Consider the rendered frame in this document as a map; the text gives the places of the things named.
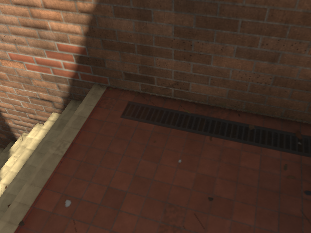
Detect stairs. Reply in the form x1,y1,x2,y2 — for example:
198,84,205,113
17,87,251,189
0,99,82,219

